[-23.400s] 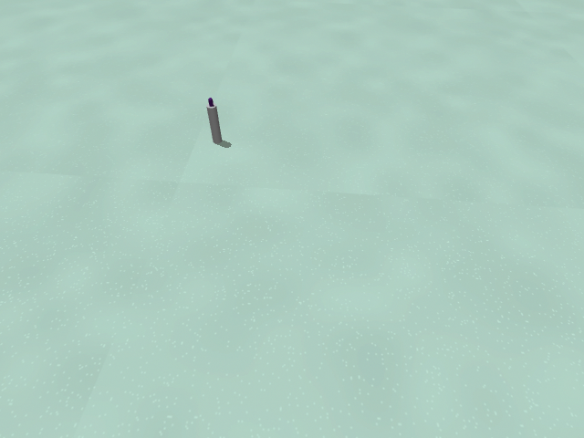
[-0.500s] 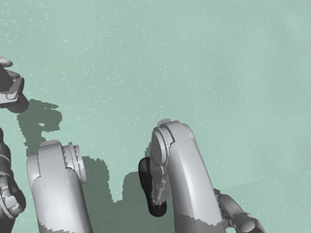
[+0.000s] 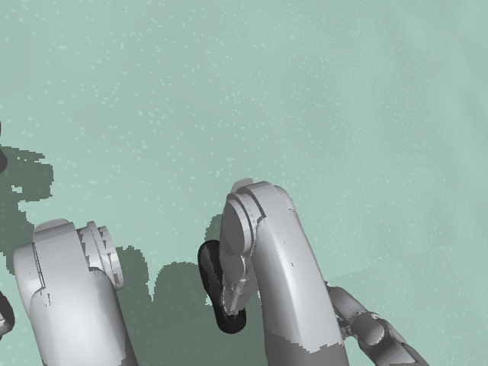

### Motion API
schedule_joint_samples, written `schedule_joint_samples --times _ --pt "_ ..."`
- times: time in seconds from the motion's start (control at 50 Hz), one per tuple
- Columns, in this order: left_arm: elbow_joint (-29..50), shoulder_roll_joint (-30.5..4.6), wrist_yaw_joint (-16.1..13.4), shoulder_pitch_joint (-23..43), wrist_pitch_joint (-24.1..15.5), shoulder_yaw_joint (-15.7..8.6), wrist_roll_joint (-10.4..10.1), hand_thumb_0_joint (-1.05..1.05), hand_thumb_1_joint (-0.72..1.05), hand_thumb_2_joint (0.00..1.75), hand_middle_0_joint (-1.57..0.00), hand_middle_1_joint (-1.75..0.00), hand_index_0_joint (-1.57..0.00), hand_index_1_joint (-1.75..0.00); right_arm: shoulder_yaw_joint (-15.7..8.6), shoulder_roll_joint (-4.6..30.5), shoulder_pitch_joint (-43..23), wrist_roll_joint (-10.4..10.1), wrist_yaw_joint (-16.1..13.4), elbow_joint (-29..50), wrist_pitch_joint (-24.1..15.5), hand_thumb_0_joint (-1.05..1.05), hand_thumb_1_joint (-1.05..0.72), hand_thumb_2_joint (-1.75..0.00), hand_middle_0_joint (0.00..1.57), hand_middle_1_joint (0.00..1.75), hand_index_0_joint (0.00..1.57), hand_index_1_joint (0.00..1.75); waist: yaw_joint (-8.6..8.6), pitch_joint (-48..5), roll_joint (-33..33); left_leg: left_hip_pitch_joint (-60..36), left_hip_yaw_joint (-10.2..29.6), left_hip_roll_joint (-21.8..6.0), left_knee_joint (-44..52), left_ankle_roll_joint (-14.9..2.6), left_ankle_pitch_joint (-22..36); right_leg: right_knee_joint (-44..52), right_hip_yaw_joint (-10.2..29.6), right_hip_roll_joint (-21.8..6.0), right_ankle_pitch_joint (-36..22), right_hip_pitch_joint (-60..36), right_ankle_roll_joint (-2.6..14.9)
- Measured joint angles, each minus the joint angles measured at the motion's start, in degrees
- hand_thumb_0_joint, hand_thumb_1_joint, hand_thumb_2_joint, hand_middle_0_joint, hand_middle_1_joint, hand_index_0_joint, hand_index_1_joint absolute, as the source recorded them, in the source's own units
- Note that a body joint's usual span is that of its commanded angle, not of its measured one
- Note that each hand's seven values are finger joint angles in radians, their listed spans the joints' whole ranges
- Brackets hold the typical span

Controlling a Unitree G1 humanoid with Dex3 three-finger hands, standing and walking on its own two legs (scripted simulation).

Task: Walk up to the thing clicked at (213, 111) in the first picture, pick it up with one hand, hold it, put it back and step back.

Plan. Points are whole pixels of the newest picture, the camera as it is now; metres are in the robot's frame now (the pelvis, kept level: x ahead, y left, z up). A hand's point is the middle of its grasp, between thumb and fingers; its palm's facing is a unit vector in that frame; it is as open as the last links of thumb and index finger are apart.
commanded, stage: lower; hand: left
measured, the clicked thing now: out of the picture +0.46 +0.28 -0.13
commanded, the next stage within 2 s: loosen in 0.64 s
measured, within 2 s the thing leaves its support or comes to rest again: rests again in 0.46 s
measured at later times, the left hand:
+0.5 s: hand out of the picture +0.47 +0.26 -0.16, palm faces +0.27 -0.96 -0.01, open 6.9 cm
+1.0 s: hand out of the picture +0.47 +0.26 -0.16, palm faces +0.29 -0.96 +0.01, open 7.1 cm
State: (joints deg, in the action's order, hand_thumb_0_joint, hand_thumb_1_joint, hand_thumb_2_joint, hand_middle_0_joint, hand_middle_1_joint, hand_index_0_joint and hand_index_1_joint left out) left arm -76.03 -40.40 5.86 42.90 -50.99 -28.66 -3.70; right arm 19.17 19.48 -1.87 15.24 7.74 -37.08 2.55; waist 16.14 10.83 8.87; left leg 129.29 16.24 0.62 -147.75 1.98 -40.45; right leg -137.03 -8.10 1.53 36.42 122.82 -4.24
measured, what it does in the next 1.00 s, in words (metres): stands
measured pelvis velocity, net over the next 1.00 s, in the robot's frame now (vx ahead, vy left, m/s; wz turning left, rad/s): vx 0.00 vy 0.01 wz -0.05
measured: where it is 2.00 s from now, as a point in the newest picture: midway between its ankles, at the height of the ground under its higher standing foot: (167, 331)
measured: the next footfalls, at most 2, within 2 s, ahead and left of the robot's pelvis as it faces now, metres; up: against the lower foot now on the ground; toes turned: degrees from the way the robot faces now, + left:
none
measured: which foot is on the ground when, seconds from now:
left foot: down 0.00-1.00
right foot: down 0.00-1.00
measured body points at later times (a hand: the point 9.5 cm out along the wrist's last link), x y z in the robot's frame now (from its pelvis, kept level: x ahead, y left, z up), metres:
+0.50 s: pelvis +0.00 +0.01 +0.00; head +0.25 +0.16 +0.34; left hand +0.45 +0.31 -0.15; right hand +0.11 -0.26 -0.06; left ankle +0.08 +0.13 -0.26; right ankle +0.13 -0.13 -0.26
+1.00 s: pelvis +0.00 +0.01 +0.00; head +0.25 +0.17 +0.33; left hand +0.45 +0.31 -0.16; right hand +0.12 -0.25 -0.05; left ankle +0.08 +0.13 -0.26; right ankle +0.13 -0.13 -0.26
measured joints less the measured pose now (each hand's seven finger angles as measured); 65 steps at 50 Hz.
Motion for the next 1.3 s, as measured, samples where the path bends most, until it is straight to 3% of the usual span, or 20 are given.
schedule_joint_samples --times 0.22,0.66,0.84,1.04,1.2,1.3 --pt "-1.9 -2.6 -2.7 1.1 -2.2 0.5 1.7 0.0 -0.05 1.14 -0.9 -1.09 -0.93 -1.08 2.5 0.2 -1.4 1.7 0.2 0.9 0.1 0.0 -0.9 -0.9 0.2 0.3 0.21 0.3 0.47 1.9 1.9 -0.1 1.3 0.2 -1.2 -0.18 0.4 -0.1 -1.0 0.4 -0.7 -0.7 -0.12" --pt "-3.2 -5.1 -5.4 1.1 -4.0 1.5 2.4 0.0 -0.05 1.14 -0.9 -1.09 -0.93 -1.08 5.5 0.3 -3.0 3.0 0.5 2.3 0.4 0.0 -0.9 -0.9 0.2 0.3 0.21 0.3 0.71 3.9 3.6 -0.6 3.0 0.0 -1.9 -0.66 -0.2 0.9 -2.4 1.0 -0.8 -2.1 -0.27" --pt "-4.0 -6.3 -5.4 1.7 -5.0 1.9 1.7 0.0 -0.03 1.13 -0.9 -1.08 -0.93 -1.07 6.3 0.6 -4.0 3.3 0.5 2.7 0.4 0.0 -0.9 -0.9 0.2 0.3 0.21 0.3 0.63 4.5 3.8 -0.7 3.4 -0.2 -2.3 -0.76 -0.6 0.9 -2.7 1.3 -0.8 -2.3 -0.36" --pt "-2.8 -5.9 -4.8 2.0 -5.8 2.1 0.9 0.01 0.01 0.81 -0.9 -0.91 -0.92 -0.9 6.7 0.3 -4.5 3.2 0.3 2.8 0.4 0.0 -0.91 -0.89 0.2 0.3 0.21 0.3 0.39 4.4 4.2 -1.0 3.6 -0.3 -2.4 -0.81 -0.8 1.1 -2.9 1.4 -0.8 -2.6 -0.46" --pt "-4.6 -6.8 -4.3 2.8 -5.6 3.1 1.2 0.0 -0.16 0.5 -0.74 -0.64 -0.74 -0.64 7.0 0.5 -4.8 3.0 0.2 3.9 1.1 0.0 -0.91 -0.89 0.2 0.3 0.21 0.3 0.72 3.9 3.4 -1.0 3.8 -0.5 -2.2 -0.9 -0.5 1.5 -3.1 1.5 -1.3 -2.6 -0.14" --pt "-5.3 -6.8 -3.9 2.2 -5.7 2.8 -0.1 0.0 -0.27 0.38 -0.62 -0.51 -0.63 -0.51 7.4 0.6 -4.5 2.8 0.3 4.2 1.1 0.0 -0.9 -0.89 0.2 0.3 0.21 0.3 0.82 3.8 3.5 -1.2 3.8 -0.7 -2.0 -0.86 -0.5 1.7 -3.1 1.7 -1.6 -2.6 -0.6"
